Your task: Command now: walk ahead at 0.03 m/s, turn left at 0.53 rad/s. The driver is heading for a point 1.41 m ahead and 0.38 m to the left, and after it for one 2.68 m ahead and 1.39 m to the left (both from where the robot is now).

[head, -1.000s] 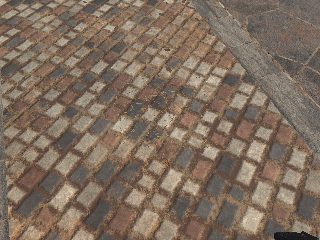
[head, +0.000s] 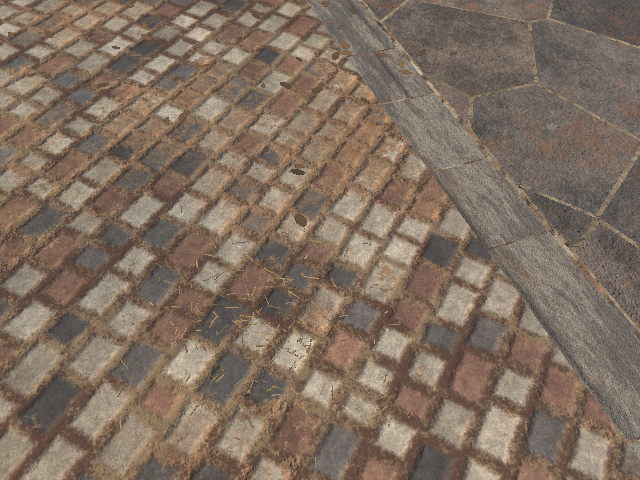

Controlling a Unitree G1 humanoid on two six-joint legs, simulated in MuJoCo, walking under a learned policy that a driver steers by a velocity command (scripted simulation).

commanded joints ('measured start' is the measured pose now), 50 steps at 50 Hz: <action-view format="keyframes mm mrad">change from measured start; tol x16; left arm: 1 -110 95 26 -106 4 -4 9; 50 84 127 -25 16 12 -37 -20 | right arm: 1 81 -258 -55 -64 -33 -53 2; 50 -56 -97 32 -93 -12 -61 3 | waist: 1 -21 225 -62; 23 73 160 -141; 26 14 -245 -137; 41 22 -145 -79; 44 82 240 -152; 50 56 121 -28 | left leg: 1 169 302 -511 -367 383 288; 7 241 177 -344 -316 436 158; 23 164 61 -518 -175 422 106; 26 -243 -160 -214 356 -356 -54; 30 -255 -112 -211 563 -154 -119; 39 49 -55 -43 -31 -38 -122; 43 441 173 -304 -278 614 15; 46 214 124 -270 -295 255 86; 50 151 53 -220 -291 188 14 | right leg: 1 -323 108 219 451 -244 18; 7 -286 106 280 418 64 7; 21 -12 165 304 -115 48 18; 23 148 146 287 -339 243 -9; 26 321 -307 728 -384 661 -324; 31 264 -115 422 -365 572 -255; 40 247 -106 351 -316 561 -237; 44 65 60 212 -167 -25 -12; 50 182 55 217 -255 241 14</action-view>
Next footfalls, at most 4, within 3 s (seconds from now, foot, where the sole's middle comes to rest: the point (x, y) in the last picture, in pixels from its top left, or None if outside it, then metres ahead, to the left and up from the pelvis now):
0.48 right None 0.11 -0.12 -0.76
0.84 left None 0.01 0.13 -0.76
1.88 left None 0.40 0.27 -0.76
2.42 right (230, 351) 0.77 0.17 -0.76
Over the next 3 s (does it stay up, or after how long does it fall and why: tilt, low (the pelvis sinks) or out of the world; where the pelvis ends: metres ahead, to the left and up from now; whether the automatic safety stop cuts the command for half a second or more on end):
stays up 0.86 0.35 0.00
